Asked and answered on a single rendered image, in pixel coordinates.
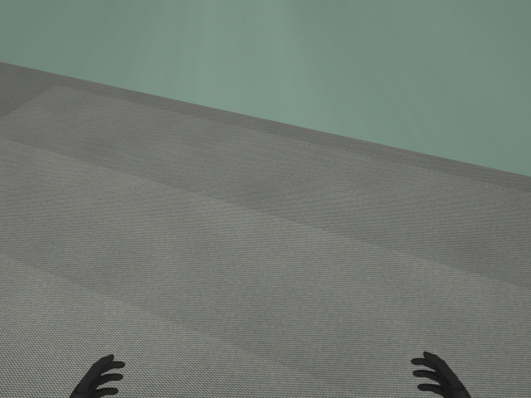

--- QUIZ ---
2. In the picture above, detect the left robot hand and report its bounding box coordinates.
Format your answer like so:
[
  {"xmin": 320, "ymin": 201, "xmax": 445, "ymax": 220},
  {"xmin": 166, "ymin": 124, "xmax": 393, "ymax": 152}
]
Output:
[{"xmin": 69, "ymin": 354, "xmax": 125, "ymax": 398}]

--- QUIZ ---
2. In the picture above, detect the right robot hand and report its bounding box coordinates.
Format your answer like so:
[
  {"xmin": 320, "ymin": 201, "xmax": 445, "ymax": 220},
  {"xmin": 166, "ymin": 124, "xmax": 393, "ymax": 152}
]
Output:
[{"xmin": 411, "ymin": 352, "xmax": 471, "ymax": 398}]

